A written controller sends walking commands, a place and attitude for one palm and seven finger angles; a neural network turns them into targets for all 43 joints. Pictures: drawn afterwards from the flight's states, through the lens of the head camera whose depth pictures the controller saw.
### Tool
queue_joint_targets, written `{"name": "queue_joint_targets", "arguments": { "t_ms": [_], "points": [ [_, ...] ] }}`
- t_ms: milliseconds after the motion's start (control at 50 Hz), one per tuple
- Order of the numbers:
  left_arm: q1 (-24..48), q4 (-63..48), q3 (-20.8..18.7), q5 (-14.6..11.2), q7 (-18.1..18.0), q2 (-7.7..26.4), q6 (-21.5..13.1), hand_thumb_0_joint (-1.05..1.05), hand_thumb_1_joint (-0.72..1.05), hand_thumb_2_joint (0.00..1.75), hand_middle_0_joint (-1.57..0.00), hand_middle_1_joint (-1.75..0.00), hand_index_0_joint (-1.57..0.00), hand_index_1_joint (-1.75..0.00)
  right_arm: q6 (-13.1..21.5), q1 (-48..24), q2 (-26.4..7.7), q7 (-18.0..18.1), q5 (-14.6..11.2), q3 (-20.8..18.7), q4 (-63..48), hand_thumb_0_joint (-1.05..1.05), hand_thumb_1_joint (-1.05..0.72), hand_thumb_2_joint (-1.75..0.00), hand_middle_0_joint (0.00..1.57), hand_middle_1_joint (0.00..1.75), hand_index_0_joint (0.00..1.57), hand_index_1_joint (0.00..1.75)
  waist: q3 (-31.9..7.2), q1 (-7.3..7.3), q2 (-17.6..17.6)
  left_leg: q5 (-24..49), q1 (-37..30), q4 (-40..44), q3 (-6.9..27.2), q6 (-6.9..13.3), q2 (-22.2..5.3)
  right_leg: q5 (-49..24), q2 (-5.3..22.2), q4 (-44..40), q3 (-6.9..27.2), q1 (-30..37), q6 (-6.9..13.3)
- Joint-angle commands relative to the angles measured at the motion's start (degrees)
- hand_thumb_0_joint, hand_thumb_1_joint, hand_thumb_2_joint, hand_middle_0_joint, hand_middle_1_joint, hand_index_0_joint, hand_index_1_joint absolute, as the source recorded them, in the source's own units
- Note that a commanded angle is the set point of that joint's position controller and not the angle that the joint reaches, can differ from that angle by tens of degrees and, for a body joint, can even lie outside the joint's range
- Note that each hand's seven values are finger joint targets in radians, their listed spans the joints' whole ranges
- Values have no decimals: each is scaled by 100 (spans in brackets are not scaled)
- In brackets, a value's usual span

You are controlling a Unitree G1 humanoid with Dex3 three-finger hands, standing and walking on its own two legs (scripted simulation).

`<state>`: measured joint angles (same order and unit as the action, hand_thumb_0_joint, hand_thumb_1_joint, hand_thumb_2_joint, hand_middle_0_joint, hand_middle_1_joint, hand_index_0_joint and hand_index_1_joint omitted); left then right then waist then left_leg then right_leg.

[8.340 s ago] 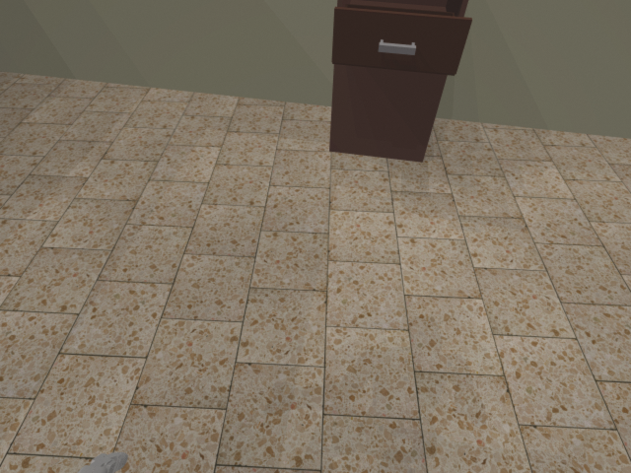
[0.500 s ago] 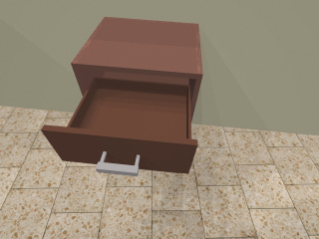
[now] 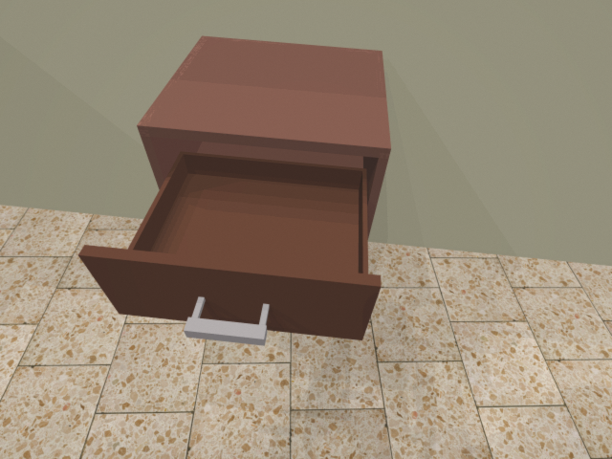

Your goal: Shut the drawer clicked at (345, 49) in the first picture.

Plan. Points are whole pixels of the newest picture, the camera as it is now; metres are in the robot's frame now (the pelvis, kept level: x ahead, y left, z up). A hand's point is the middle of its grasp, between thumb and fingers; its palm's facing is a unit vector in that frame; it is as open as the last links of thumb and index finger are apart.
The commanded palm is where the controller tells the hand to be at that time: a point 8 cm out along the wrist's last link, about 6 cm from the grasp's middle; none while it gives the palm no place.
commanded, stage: come to a stop and stand still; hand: left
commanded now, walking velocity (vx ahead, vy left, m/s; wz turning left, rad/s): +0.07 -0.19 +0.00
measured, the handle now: (229, 319) +0.33 +0.15 -0.07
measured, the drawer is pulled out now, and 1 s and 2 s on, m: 0.30 0.30 0.30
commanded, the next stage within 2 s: look again from close up in 1.02 s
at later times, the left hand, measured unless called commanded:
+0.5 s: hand out of the picture +0.03 +0.15 -0.18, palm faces +0.04 -0.98 -0.21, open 7.3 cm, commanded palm none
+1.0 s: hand out of the picture -0.01 +0.15 -0.18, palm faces +0.04 -0.98 -0.19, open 7.4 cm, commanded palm none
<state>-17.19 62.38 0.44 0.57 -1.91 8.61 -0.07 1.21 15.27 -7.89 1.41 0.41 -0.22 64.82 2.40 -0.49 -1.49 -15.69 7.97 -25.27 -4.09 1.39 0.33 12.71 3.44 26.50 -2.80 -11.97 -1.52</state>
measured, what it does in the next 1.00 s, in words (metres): stands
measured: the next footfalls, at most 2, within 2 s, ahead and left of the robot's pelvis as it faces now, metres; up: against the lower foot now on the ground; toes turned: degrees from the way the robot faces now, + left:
none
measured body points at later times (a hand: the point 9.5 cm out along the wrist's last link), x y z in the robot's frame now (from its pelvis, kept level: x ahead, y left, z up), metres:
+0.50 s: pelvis +0.00 -0.03 -0.01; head -0.01 -0.03 +0.44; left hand +0.03 +0.20 -0.16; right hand +0.03 -0.25 -0.16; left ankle -0.02 +0.10 -0.74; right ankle +0.02 -0.14 -0.74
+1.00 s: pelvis -0.01 -0.02 +0.00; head +0.00 -0.02 +0.45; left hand -0.01 +0.20 -0.16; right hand -0.02 -0.23 -0.16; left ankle -0.02 +0.10 -0.74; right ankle +0.02 -0.14 -0.74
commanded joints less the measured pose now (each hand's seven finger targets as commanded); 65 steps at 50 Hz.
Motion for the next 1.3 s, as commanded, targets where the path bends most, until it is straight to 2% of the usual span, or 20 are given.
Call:
{"name": "queue_joint_targets", "arguments": {
  "t_ms": [0, 60, 100, 120, 140, 160, 180, 220, 240, 280, 320, 340, 400, 440, 520, 560, 680, 840, 1000, 1280],
  "points": [
    [-360, -209, -114, 56, 4, 446, -20, 0, 90, 90, -20, -30, -20, -30, 27, 343, -666, 6, 21, -143, -175, 0, -90, -90, 20, 30, 20, 30, 469, 45, 355, -421, 495, 1022, 940, 150, -909, 191, 155, -194, 105, -244, 203],
    [-381, -279, -140, 85, 38, 451, 20, 0, 90, 90, -20, -30, -20, -30, -8, 353, -757, 28, 44, -215, -212, 0, -90, -90, 20, 30, 20, 30, 497, 41, 546, -649, 523, 1104, 1078, 238, -1051, 293, 43, 40, -10, -413, 206],
    [-470, -286, -145, 87, 47, 408, 3, 0, 90, 90, -20, -30, -20, -30, -2, 368, -743, 47, 46, -229, -217, 0, -90, -90, 20, 30, 20, 30, 373, 8, 523, -223, 421, 901, 1012, 277, -1057, 98, 56, 53, 37, -414, 225],
    [-544, 29, -92, 123, -193, 639, -56, 0, 90, 90, -20, -30, -20, -30, 23, 161, -1128, 82, 25, -247, -502, 0, -90, -90, 20, 30, 20, 30, 303, 4, 468, 2617, 748, -310, 539, 54, -1079, -1339, 247, 75, 309, -269, 216],
    [-694, 0, -174, 101, -142, 829, -76, 0, 90, 90, -20, -30, -20, -30, 20, 88, -819, 98, -17, -185, -528, 0, -90, -90, 20, 30, 20, 30, -237, -62, 336, 2525, 501, -558, 330, -123, -757, -2574, 421, 123, 262, 194, 395],
    [-817, 1, -168, 67, -139, 754, -134, 0, 90, 90, -20, -30, -20, -30, 96, 625, -539, 99, 6, -148, -492, 0, -90, -90, 20, 30, 20, 30, -1192, 98, 43, 1782, 273, -678, 348, -125, -645, -3031, 572, 418, 414, 689, 512],
    [-671, -61, -142, 37, -138, 709, -135, 0, 90, 90, -20, -30, -20, -30, 81, 636, -560, 114, -2, -161, -497, 0, -90, -90, 20, 30, 20, 30, -1304, 130, -166, 1216, 292, -726, 309, -101, -587, -3104, 629, 399, 496, 757, 531],
    [-421, -174, -154, 44, -94, 746, -152, 0, 90, 90, -20, -30, -20, -30, -6, 546, -496, 88, -3, -174, -495, 0, -90, -90, 20, 30, 20, 30, -684, 175, -359, 237, 596, -579, 253, -113, -427, -2331, 686, 98, 661, 361, 526],
    [-296, -209, -136, 47, -79, 766, -138, 0, 90, 90, -20, -30, -20, -30, -17, 576, -492, 68, 13, -147, -476, 0, -90, -90, 20, 30, 20, 30, -462, 205, -62, 310, 534, -393, 277, -98, -430, -2046, 618, 102, 663, 146, 541],
    [-189, -270, -151, 49, -78, 740, -107, 0, 90, 90, -20, -30, -20, -30, -57, 461, -489, 46, 20, -143, -505, 0, -90, -90, 20, 30, 20, 30, 192, 175, 79, 246, 753, -293, 376, -81, -476, -1059, 466, -40, 599, -280, 468],
    [-180, -314, -156, 44, -81, 723, -120, 0, 90, 90, -20, -30, -20, -30, -56, 453, -469, 26, 17, -125, -541, 0, -90, -90, 20, 30, 20, 30, 293, 161, -16, 314, 789, -217, 435, -71, -481, -748, 422, -153, 589, -300, 449],
    [-165, -325, -138, 25, -75, 717, -124, 0, 90, 90, -20, -30, -20, -30, -38, 460, -469, 16, 19, -111, -520, 0, -90, -90, 20, 30, 20, 30, 162, 161, 167, 449, 612, -68, 473, -52, -504, -681, 385, -167, 609, -252, 453],
    [-147, -383, -147, 22, -83, 707, -143, 0, 90, 90, -20, -30, -20, -30, -29, 418, -521, -1, 14, -109, -568, 0, -90, -90, 20, 30, 20, 30, 171, 141, -19, 473, 621, -44, 502, -53, -486, -608, 380, -253, 587, -131, 422],
    [-99, -424, -141, 13, -71, 712, -125, 0, 90, 90, -20, -30, -20, -30, -15, 390, -533, -7, 11, -95, -547, 0, -90, -90, 20, 30, 20, 30, 230, 113, 257, 563, 595, 141, 550, -38, -515, -531, 339, -281, 535, -109, 408],
    [-71, -523, -162, 20, -65, 741, -121, 0, 90, 90, -20, -30, -20, -30, -28, 363, -583, -30, 17, -80, -572, 0, -90, -90, 20, 30, 20, 30, 312, 101, -19, 348, 660, 194, 560, -49, -484, -78, 357, -470, 545, -114, 389],
    [-54, -579, -163, 16, -55, 746, -104, 0, 90, 90, -20, -30, -20, -30, -4, 381, -636, -39, 23, -82, -560, 0, -90, -90, 20, 30, 20, 30, 211, 91, 191, 396, 593, 301, 612, -30, -517, -45, 311, -437, 501, -92, 372],
    [-85, -582, -162, 16, -49, 747, -105, 0, 90, 90, -20, -30, -20, -30, 14, 376, -650, -50, 12, -63, -495, 0, -90, -90, 20, 30, 20, 30, 176, 62, 167, 273, 609, 418, 629, -24, -534, 74, 330, -517, 490, -35, 357],
    [-193, -491, -140, 11, -41, 703, -102, 0, 90, 90, -20, -30, -20, -30, 29, 437, -583, -45, -2, -50, -336, 0, -90, -90, 20, 30, 20, 30, 297, 46, 175, 239, 583, 544, 621, -1, -552, 96, 307, -577, 468, -126, 354],
    [-312, -389, -125, 16, -55, 631, -131, 0, 90, 90, -20, -30, -20, -30, 66, 519, -531, -40, -16, -46, -224, 0, -90, -90, 20, 30, 20, 30, 100, 43, 159, 439, 497, 482, 616, 9, -570, -147, 325, -504, 438, -14, 346],
    [-424, -254, -105, 24, -61, 521, -129, 0, 90, 90, -20, -30, -20, -30, 91, 517, -462, -17, -22, -52, -96, 0, -90, -90, 20, 30, 20, 30, 168, 26, 194, 554, 395, 537, 593, 32, -612, -317, 323, -488, 431, -92, 332]
  ]
}}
